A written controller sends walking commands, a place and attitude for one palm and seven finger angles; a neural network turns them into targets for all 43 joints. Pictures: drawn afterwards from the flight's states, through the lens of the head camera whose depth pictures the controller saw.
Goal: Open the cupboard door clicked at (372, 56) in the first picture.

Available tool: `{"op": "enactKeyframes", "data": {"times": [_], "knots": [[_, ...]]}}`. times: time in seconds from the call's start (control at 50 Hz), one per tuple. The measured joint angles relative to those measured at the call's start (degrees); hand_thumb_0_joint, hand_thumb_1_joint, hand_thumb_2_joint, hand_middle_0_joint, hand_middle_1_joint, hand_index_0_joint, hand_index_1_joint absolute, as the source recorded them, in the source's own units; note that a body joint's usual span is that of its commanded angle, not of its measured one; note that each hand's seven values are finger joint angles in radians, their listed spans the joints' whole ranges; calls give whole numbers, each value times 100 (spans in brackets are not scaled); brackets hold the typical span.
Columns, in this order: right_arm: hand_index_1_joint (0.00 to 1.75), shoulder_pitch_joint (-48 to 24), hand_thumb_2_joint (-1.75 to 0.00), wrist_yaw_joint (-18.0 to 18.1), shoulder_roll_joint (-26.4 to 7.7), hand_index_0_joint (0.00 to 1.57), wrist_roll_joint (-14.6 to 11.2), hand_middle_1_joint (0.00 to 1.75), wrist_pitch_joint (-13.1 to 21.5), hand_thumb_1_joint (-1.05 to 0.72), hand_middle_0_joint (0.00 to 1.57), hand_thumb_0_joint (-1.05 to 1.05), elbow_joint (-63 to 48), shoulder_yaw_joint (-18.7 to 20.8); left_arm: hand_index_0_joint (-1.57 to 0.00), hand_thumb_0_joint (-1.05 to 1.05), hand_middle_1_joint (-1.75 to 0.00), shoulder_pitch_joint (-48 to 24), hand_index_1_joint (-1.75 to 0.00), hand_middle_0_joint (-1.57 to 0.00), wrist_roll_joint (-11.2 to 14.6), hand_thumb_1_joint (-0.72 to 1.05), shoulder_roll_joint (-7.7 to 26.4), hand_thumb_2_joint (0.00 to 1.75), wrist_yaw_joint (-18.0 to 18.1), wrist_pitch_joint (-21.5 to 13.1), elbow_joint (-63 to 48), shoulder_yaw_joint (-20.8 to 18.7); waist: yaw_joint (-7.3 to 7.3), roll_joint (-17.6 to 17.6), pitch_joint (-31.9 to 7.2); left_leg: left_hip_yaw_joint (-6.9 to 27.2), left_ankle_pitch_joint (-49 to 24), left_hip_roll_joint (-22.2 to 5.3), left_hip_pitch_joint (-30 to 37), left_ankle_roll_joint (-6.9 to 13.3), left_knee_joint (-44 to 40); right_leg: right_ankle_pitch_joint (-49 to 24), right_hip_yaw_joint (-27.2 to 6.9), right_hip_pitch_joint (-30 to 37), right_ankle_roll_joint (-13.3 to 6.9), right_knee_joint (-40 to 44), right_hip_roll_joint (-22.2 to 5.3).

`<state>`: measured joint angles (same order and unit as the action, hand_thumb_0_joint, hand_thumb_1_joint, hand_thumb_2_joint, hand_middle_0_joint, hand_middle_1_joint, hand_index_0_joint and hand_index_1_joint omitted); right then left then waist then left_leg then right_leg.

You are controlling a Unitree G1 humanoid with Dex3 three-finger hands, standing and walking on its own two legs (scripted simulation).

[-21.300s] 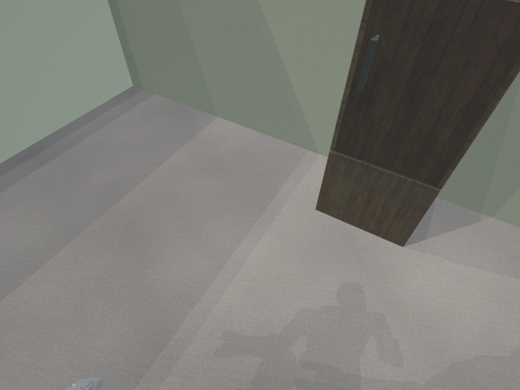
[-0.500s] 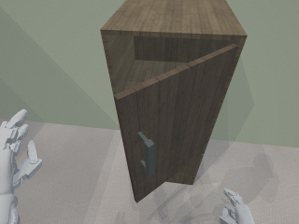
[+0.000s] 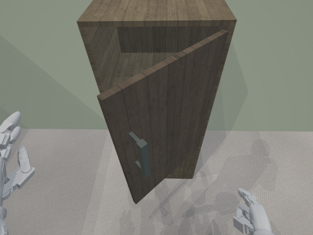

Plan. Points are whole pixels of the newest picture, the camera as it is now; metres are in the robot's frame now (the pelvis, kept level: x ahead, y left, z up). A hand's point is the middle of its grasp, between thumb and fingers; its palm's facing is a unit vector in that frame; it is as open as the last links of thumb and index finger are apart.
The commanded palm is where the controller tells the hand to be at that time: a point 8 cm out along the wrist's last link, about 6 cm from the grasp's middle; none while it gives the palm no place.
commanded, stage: step back with the hand held close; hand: left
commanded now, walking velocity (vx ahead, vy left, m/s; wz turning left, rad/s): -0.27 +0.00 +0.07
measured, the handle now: (139, 155) +0.31 +0.07 +0.03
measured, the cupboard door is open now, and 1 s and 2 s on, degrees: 44 44 44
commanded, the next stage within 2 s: stop stepping back and stand still in 0.82 s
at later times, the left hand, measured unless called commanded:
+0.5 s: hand out of the picture +0.10 +0.28 +0.16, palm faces +0.50 -0.75 -0.44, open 7.4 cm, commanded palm +0.04 +0.32 +0.17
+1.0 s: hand out of the picture +0.00 +0.26 +0.16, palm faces +0.42 -0.80 -0.42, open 7.4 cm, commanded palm -0.05 +0.30 +0.17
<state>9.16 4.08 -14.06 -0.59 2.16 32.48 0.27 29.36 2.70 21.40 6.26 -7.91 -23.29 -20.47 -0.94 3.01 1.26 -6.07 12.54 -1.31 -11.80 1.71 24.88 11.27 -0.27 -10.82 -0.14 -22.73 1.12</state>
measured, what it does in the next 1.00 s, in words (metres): walks backwards: right foot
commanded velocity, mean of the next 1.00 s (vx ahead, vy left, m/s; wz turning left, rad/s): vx -0.27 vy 0.01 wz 0.04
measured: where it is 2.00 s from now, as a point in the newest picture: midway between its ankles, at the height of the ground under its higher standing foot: outside the picture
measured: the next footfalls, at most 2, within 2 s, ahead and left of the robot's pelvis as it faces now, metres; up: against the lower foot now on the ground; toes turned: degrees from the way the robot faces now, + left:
right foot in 0.86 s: -0.25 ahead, -0.08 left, +0.00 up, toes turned -4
left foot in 1.06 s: -0.16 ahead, +0.10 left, +0.00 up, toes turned +0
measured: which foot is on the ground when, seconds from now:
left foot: down 0.00-0.86, up 0.88-1.00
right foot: down 0.00-0.62, up 0.64-0.84, down 0.86-1.00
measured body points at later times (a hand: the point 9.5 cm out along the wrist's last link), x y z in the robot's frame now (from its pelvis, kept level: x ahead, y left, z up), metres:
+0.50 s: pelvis -0.09 +0.01 -0.02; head -0.08 +0.02 +0.43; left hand +0.07 +0.31 +0.18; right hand +0.08 -0.22 -0.10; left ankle +0.01 +0.10 -0.74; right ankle +0.01 -0.12 -0.74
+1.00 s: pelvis -0.20 +0.00 -0.01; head -0.18 +0.02 +0.44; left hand -0.03 +0.30 +0.19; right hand -0.02 -0.22 -0.09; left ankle -0.15 +0.10 -0.70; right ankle -0.26 -0.10 -0.74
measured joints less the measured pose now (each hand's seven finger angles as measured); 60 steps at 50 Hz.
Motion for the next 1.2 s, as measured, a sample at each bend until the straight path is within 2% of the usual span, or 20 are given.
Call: {"op": "enactKeyframes", "data": {"times": [0.12,0.22,0.42,0.5,0.58,0.64,0.68,0.7,0.74,0.8,0.86,0.9,0.94,0.96,1.0,1.04,1.06,1.08,1.12,1.2], "knots": [[30,97,-90,32,18,20,-21,30,-134,-90,20,2,-139,90,-21,1,-31,237,-30,-21,-24,89,257,90,53,-56,-377,-113,107,-219,80,-72,-56,31,-250,60,159,-35,-67,-308,47,-247,-41],[30,235,-90,23,47,20,-21,30,-83,-90,20,2,-189,94,-21,1,-31,292,-30,-21,-60,89,345,90,136,-176,-587,-293,118,-326,112,-77,-103,73,-468,129,365,-56,-67,-543,91,-506,-95],[30,422,-90,-2,153,20,12,30,270,-90,20,2,-109,0,-21,1,-31,42,-30,-21,-249,89,57,90,228,-403,-538,-430,28,-237,205,43,140,108,-1069,233,1186,10,48,-1046,111,-1227,-158],[30,424,-90,-30,206,20,62,30,340,-90,20,2,39,-43,-21,1,-31,-67,-30,-21,-232,89,-70,90,279,-453,-599,-381,7,-280,213,113,546,165,-1288,172,1366,-120,62,-1185,94,-1205,-184],[30,396,-90,-45,201,20,82,30,336,-90,20,2,107,-74,-21,1,-31,-63,-30,-21,-183,89,-7,90,337,-525,-758,-348,71,-353,250,195,682,238,-1480,123,1409,-207,65,-1330,87,-1149,-202],[30,382,-90,-15,180,20,90,30,332,-90,20,2,84,-45,-21,1,-31,-82,-30,-21,-180,89,142,90,335,-542,-819,-411,160,-275,324,257,279,173,-1579,237,1282,464,42,-1524,116,-1512,-65],[30,409,-90,-7,229,20,109,30,400,-90,20,2,97,35,-21,1,-31,-118,-30,-21,-157,88,313,90,312,-508,-858,-506,229,-161,369,322,-471,60,-1577,304,1029,1037,18,-1612,125,-2485,141],[30,422,-90,-22,272,20,107,30,450,-90,20,2,144,65,-21,1,-31,-108,-30,-21,-131,88,401,90,314,-527,-872,-570,239,-137,358,333,-816,8,-1568,312,897,1253,11,-1580,120,-2923,231],[30,415,-90,-72,361,20,91,30,512,-90,20,2,272,79,-21,1,-31,-2,-30,-21,-57,88,491,90,350,-592,-841,-683,195,-174,269,311,-1033,-29,-1562,285,691,1526,20,-1344,98,-3340,306],[30,370,-90,-142,437,20,111,30,567,-90,20,2,401,25,-21,1,-31,189,-30,-21,53,89,382,90,408,-526,-779,-676,85,-202,36,224,-1271,-90,-1580,214,224,1866,164,-648,24,-2756,304],[30,239,-90,-194,467,20,144,30,612,-90,20,2,391,-40,-21,1,-31,174,-30,-20,115,89,291,90,390,-444,-773,-571,-54,-314,-117,77,-1343,-71,-1818,60,-45,1755,212,216,-158,-1055,191],[30,16,-90,-216,408,20,159,30,570,-90,20,2,495,-52,-21,1,-31,12,-30,-20,67,89,150,90,340,-483,-743,-392,-199,-263,21,204,-398,-95,-2076,-209,646,1050,129,179,-229,-747,232],[30,-18,-90,-214,410,20,147,30,493,-90,20,2,662,-72,-21,1,-31,-57,-30,-20,-13,89,134,90,286,-477,-730,-201,-261,-404,-20,426,554,139,-2210,-322,1941,965,26,136,-200,-706,151],[30,2,-90,-199,429,20,131,30,434,-90,20,2,673,-106,-21,1,-31,-32,-30,-21,-52,89,160,90,267,-462,-745,-178,-255,-524,-68,424,757,230,-2155,-337,2344,930,-34,127,-177,-644,83],[30,49,-90,-137,439,20,100,30,349,-90,20,2,573,-191,-21,1,-31,42,-30,-21,-97,89,228,90,251,-430,-762,-214,-183,-715,-137,336,865,305,-1790,-304,2397,829,-135,100,-138,-531,-19],[30,94,-90,-68,371,20,78,30,354,-90,20,2,405,-227,-21,1,-31,70,-30,-21,-91,88,283,90,247,-373,-757,-271,-45,-741,-175,301,440,302,-1190,-246,1610,756,-149,31,-98,-520,-38],[30,120,-90,-43,294,20,61,30,380,-90,20,2,300,-218,-21,1,-31,82,-30,-21,-72,88,300,90,250,-339,-766,-289,30,-652,-191,323,-160,240,-839,-194,1040,759,-117,-31,-74,-589,16],[30,128,-90,-27,223,20,42,30,413,-90,20,2,218,-173,-21,1,-31,67,-30,-21,-52,88,330,90,253,-307,-777,-300,112,-555,-190,371,-136,208,-617,-37,623,793,-69,-123,-48,-714,71],[30,56,-90,-24,251,20,4,30,452,-90,20,2,222,-80,-21,1,-31,-9,-30,-21,-10,89,445,90,241,-290,-696,-355,170,-701,-61,300,106,322,-513,118,433,827,-128,-233,6,-930,-38],[30,137,-90,-82,304,20,88,30,615,-90,20,2,134,-74,-21,1,-31,223,-30,-21,16,89,497,90,197,-197,-657,-423,290,-737,15,234,-294,338,-428,125,99,1221,-61,-397,121,-1321,-6]]}}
